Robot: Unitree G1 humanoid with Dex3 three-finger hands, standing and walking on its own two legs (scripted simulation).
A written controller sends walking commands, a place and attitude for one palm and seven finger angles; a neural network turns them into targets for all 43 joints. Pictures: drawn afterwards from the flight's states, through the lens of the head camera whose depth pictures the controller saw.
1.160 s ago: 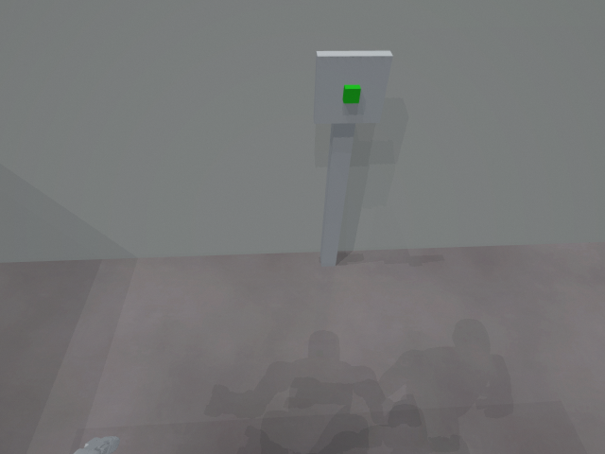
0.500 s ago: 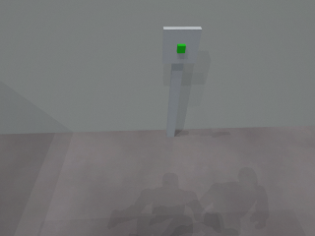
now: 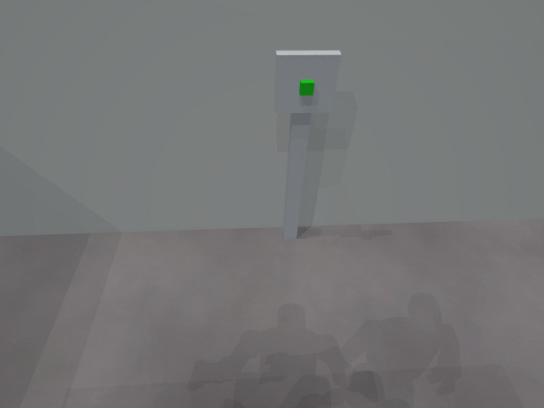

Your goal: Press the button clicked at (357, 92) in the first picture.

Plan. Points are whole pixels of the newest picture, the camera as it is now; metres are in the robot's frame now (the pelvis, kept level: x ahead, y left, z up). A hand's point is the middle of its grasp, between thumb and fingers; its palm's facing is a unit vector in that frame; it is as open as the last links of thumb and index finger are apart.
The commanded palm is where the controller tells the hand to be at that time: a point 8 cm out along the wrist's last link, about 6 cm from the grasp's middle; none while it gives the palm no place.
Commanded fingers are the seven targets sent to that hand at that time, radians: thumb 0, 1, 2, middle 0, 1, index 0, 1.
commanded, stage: look at it before walking up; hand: left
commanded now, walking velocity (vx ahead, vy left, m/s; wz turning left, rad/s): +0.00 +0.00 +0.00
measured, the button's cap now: (306, 87) +0.95 -0.05 +0.01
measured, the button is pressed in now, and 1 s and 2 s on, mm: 0 0 0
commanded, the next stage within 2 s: walk to a spot facing it in 0.28 s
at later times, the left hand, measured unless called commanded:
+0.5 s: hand out of the picture +0.07 +0.25 -0.16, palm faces -0.02 -0.94 -0.34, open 7.4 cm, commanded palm none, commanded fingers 0.00 0.90 0.90 -0.20 -0.30 -0.20 -0.30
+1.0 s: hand out of the picture +0.04 +0.16 -0.17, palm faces -0.18 -0.95 -0.24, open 7.4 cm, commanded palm none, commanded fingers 0.00 0.90 0.90 -0.20 -0.30 -0.20 -0.30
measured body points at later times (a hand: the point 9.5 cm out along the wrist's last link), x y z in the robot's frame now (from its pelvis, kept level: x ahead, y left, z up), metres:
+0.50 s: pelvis +0.00 +0.00 +0.00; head +0.01 +0.00 +0.45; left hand +0.07 +0.30 -0.13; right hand +0.08 -0.29 -0.13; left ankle +0.00 +0.13 -0.75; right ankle +0.01 -0.12 -0.75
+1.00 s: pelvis -0.03 -0.02 -0.01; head -0.01 -0.05 +0.44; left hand +0.05 +0.21 -0.15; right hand -0.01 -0.29 -0.16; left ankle -0.01 +0.14 -0.68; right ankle +0.00 -0.11 -0.75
